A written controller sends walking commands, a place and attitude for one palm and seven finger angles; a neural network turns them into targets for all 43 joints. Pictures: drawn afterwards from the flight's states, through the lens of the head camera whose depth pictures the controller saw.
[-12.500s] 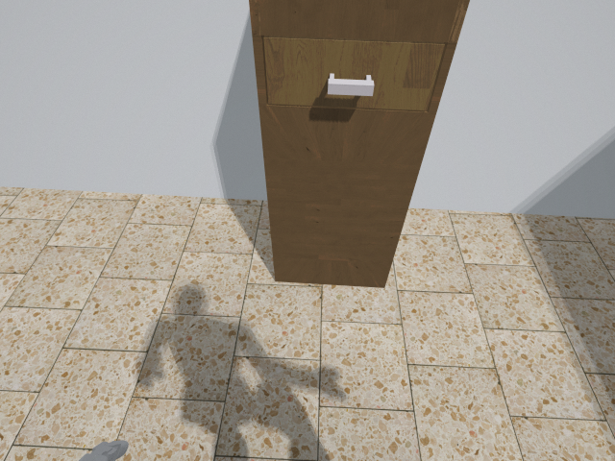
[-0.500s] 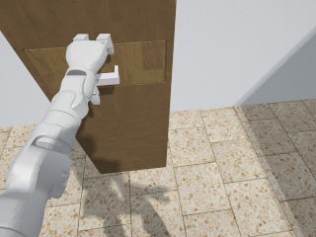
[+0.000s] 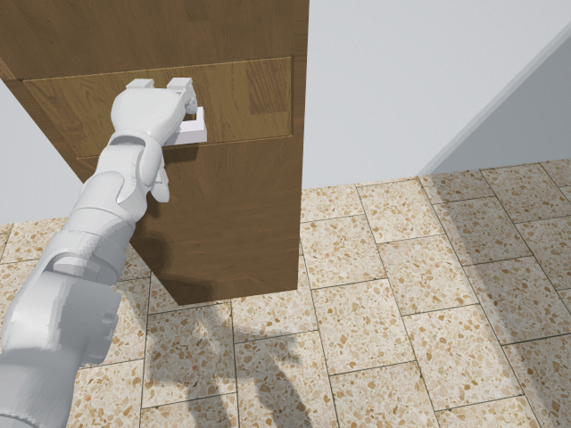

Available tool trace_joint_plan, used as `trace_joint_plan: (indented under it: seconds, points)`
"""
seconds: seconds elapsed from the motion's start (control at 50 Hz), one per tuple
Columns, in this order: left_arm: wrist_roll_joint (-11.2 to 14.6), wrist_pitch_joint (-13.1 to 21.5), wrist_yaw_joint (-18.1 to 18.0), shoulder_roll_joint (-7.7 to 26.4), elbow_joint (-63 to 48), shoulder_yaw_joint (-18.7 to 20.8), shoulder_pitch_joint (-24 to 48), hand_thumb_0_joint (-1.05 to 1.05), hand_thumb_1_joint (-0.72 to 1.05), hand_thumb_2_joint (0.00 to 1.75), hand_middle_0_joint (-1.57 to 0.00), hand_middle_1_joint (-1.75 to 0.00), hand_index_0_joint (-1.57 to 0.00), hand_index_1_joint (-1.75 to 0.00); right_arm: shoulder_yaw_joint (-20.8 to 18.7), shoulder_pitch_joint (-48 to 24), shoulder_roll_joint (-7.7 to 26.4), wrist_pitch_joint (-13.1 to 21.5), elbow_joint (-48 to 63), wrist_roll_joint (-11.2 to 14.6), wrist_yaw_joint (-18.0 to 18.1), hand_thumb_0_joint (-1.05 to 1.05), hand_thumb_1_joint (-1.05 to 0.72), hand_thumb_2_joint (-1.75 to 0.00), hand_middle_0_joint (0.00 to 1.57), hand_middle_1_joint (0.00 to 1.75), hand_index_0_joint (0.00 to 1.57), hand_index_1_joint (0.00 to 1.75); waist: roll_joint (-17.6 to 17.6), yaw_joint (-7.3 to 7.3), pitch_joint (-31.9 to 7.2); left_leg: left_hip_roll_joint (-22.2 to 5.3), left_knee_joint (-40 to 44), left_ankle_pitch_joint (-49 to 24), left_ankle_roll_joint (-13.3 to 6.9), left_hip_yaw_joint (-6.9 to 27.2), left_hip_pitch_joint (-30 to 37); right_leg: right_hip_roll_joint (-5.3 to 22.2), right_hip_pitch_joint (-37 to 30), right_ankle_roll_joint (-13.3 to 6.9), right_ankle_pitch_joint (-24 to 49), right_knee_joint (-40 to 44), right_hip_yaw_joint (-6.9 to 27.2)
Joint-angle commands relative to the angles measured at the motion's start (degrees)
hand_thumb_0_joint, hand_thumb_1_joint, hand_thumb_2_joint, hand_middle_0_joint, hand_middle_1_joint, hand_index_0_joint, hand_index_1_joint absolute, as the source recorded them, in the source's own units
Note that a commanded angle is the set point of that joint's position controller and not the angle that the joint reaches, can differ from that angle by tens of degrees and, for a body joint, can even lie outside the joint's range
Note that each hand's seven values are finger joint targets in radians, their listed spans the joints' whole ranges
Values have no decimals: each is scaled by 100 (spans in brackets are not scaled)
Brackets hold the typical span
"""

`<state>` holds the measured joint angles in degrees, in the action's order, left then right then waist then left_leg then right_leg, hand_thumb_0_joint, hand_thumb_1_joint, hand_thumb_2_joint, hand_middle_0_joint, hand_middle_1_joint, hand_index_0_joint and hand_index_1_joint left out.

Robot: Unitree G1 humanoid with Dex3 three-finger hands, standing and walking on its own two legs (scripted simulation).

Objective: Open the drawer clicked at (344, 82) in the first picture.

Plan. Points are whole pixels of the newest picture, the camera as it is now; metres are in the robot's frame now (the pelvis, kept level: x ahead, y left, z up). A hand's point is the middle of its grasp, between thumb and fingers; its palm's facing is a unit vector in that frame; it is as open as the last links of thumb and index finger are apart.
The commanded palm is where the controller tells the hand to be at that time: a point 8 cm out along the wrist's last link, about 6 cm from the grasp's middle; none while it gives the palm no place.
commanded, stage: lower the fingers behind the handle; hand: left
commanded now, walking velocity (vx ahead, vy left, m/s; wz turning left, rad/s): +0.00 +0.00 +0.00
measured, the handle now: (174, 124) +0.55 +0.18 +0.09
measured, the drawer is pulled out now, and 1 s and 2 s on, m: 0.00 0.00 0.00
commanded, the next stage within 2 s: lift the fingers back up to retry in 1.42 s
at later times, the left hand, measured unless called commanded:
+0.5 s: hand (169, 146) +0.50 +0.17 +0.10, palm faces +0.00 -0.01 -1.00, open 13.9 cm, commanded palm +0.48 +0.18 +0.15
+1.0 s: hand (170, 144) +0.50 +0.17 +0.10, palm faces -0.01 +0.02 -1.00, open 13.8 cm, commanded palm +0.48 +0.18 +0.12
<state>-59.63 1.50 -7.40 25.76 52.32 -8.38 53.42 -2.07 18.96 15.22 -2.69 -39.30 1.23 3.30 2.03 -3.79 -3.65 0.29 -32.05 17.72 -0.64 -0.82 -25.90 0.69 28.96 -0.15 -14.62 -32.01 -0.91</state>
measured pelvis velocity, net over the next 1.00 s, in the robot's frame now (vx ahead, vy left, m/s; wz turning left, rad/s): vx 0.00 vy -0.01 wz -0.02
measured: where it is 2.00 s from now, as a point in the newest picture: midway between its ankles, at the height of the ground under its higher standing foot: outside the picture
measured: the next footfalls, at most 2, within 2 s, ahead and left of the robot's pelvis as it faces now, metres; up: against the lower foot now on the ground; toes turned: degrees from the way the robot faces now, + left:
none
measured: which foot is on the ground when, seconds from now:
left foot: down 0.00-1.00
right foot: down 0.00-1.00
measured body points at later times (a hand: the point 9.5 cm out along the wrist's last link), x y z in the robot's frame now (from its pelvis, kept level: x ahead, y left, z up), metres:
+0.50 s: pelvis +0.01 -0.01 +0.00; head +0.07 -0.03 +0.45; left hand +0.49 +0.17 +0.15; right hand +0.08 -0.27 -0.14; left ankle -0.03 +0.11 -0.73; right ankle +0.00 -0.12 -0.73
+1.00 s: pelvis +0.00 -0.01 +0.00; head +0.06 -0.03 +0.44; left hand +0.50 +0.17 +0.15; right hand +0.04 -0.28 -0.14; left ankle -0.03 +0.11 -0.73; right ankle +0.00 -0.12 -0.73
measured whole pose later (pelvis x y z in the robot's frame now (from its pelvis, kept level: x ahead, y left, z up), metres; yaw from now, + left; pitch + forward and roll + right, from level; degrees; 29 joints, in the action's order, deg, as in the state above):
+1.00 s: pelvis +0.00 -0.01 +0.00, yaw -1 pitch +13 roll +0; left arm -60.3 -7.4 -11.9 24.4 63.1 -7.5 56.6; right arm -1.0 18.5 15.4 -4.1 -39.9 1.5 2.7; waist 2.7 -6.1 -6.3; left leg -0.6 -34.4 18.8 -0.1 -1.6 -29.1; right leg -0.2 32.8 -0.6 -15.4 -34.6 -0.2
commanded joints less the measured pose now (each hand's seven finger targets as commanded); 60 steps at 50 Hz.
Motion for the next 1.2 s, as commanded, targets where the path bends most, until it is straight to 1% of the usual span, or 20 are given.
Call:
trace_joint_plan:
  seconds: [0.0, 0.08, 0.14, 0.2, 0.26, 0.32, 0.36, 0.38, 0.42, 0.44, 0.5, 0.56, 0.58, 0.7, 0.82, 0.86, 0.94, 0.96, 1.12, 1.18]
  points:
    - [-36, -472, -1052, 839, -925, 273, 3948, 0, -50, 30, -30, -120, -30, -120, -310, 377, 692, 280, 87, -48, -159, 0, -90, -90, 20, 30, 20, 30, 464, -307, -2687, 37, 60, -2372, -14, 66, 1270, -309, -727, -185, 1420, 105, -102]
    - [41, -1232, -974, 500, -197, -9, 3999, 0, -50, 30, -30, -120, -30, -120, -293, 319, 803, 160, -73, -25, -251, 0, -90, -90, 20, 30, 20, 30, 165, -404, -2663, 73, 148, -2302, -38, 16, 1093, -288, -924, -174, 1562, 170, -119]
    - [-10, -1548, -630, 503, 20, -26, 3530, 0, -50, 30, -30, -120, -30, -120, -277, 212, 810, 2, 20, -22, -246, 0, -90, -90, 20, 30, 20, 30, -12, -279, -2765, 82, 143, -2582, -102, -29, 1079, -266, -1212, -158, 1966, 116, -116]
    - [80, -1627, -239, 395, 468, -88, 2938, 0, -50, 30, -30, -120, -30, -120, -228, 116, 856, -130, 123, 13, -182, 0, -90, -90, 20, 30, 20, 30, -583, -297, -2116, 84, 255, -2240, -167, -90, 699, -234, -1309, -115, 2000, 215, -130]
    - [160, -1375, 101, 477, 429, -28, 2498, 0, -50, 30, -30, -120, -30, -120, -185, 11, 885, -160, 315, 41, -81, 0, -90, -90, 20, 30, 20, 30, -919, -256, -1687, 90, 343, -1792, -210, -129, 480, -203, -1319, -79, 1807, 296, -103]
    - [102, -750, 123, 947, -223, 388, 2362, 0, -50, 30, -30, -120, -30, -120, -179, 16, 808, -109, 543, 9, 0, 0, -90, -90, 20, 30, 20, 30, -761, -43, -2072, 104, 279, -1888, -234, -147, 487, -166, -1642, -96, 1958, 169, 8]
    - [-31, -368, -101, 1287, -745, 685, 2385, 0, -50, 30, -30, -120, -30, -120, -192, 68, 729, -40, 617, -30, 26, 0, -90, -90, 20, 30, 20, 30, -474, 87, -2390, 101, 209, -2107, -216, -159, 566, -176, -1732, -120, 2097, 62, 49]
    - [-78, -314, -270, 1333, -761, 731, 2389, 0, -50, 30, -30, -120, -30, -120, -191, 61, 726, -14, 602, -59, 18, 0, -90, -90, 20, 30, 20, 30, -541, 60, -2368, 106, 171, -2153, -212, -147, 493, -181, -1746, -120, 2127, 53, 54]
    - [-166, -451, -515, 898, -368, 434, 2169, 0, -50, 30, -30, -120, -30, -120, -204, 130, 692, 51, 493, -25, -48, 0, -90, -90, 20, 30, 20, 30, -546, -42, -1882, 68, 184, -1910, -165, -150, 399, -213, -1263, -121, 1767, 98, -35]
    - [-162, -521, -614, 918, -337, 463, 2186, 0, -50, 30, -30, -120, -30, -120, -214, 142, 722, 85, 465, -6, -78, 0, -90, -90, 20, 30, 20, 30, -541, -68, -1753, 60, 191, -1784, -148, -163, 368, -226, -1108, -119, 1597, 136, -37]
    - [-179, -639, -888, 1170, -523, 551, 2815, 0, -50, 30, -30, -120, -30, -120, -268, 193, 737, 114, 331, -35, -106, 0, -90, -90, 20, 30, 20, 30, -140, -162, -2263, 98, 94, -1856, -148, -198, 525, -204, -1169, -117, 1663, 101, 45]
    - [-161, -846, -950, 949, -480, 388, 2927, 0, -50, 30, -30, -120, -30, -120, -284, 240, 701, 90, 258, -51, -141, 0, -90, -90, 20, 30, 20, 30, 75, -203, -2529, 115, 26, -2099, -126, -208, 698, -213, -1219, -124, 1900, 39, 7]
    - [-130, -941, -964, 1127, -239, 581, 2775, 0, -50, 30, -30, -120, -30, -120, -283, 236, 732, 54, 216, -59, -135, 0, -90, -90, 20, 30, 20, 30, -95, -170, -2589, 131, 16, -2122, -129, -209, 602, -220, -1357, -124, 1963, 46, 17]
    - [-125, -1321, -749, 879, 457, 226, 2719, 0, -50, 30, -30, -120, -30, -120, -208, 155, 798, -47, 210, 1, -80, 0, -90, -90, 20, 30, 20, 30, -394, -338, -1994, 126, 129, -1605, -154, -231, 240, -186, -1180, -62, 1673, 154, 16]
    - [-82, -1159, -429, 1019, 810, 339, 2075, 0, -50, 30, -30, -120, -30, -120, -173, 181, 857, -48, 346, 14, 12, 0, -90, -90, 20, 30, 20, 30, -769, -250, -1849, 131, 106, -1337, -178, -271, -95, -154, -1312, -28, 1635, 125, 65]
    - [-57, -1053, -356, 831, 797, 171, 2075, 0, -50, 30, -30, -120, -30, -120, -170, 232, 860, -21, 373, 19, 16, 0, -90, -90, 20, 30, 20, 30, -745, -314, -1680, 111, 106, -1109, -179, -271, -132, -158, -1081, -25, 1361, 163, 59]
    - [-103, -853, -365, 926, 784, 279, 1760, 0, -50, 30, -30, -120, -30, -120, -186, 323, 856, 28, 418, 18, 20, 0, -90, -90, 20, 30, 20, 30, -684, -236, -1709, 98, 34, -1017, -172, -275, -236, -167, -965, -45, 1220, 87, 65]
    - [-94, -823, -379, 781, 757, 157, 1764, 0, -50, 30, -30, -120, -30, -120, -179, 337, 851, 40, 438, 18, 8, 0, -90, -90, 20, 30, 20, 30, -610, -248, -1640, 96, 34, -949, -162, -272, -257, -176, -858, -50, 1125, 91, 49]
    - [-101, -898, -661, 1091, 825, 380, 2192, 0, -50, 30, -30, -120, -30, -120, -207, 555, 875, 134, 323, 30, -31, 0, -90, -90, 20, 30, 20, 30, -588, -293, -1824, 89, -46, -762, -168, -240, -389, -201, -698, -45, 812, 39, 71]
    - [-91, -1007, -682, 1007, 898, 301, 2359, 0, -50, 30, -30, -120, -30, -120, -217, 576, 892, 138, 274, 32, -40, 0, -90, -90, 20, 30, 20, 30, -603, -367, -1820, 84, -47, -749, -170, -240, -346, -216, -618, -44, 770, 90, 64]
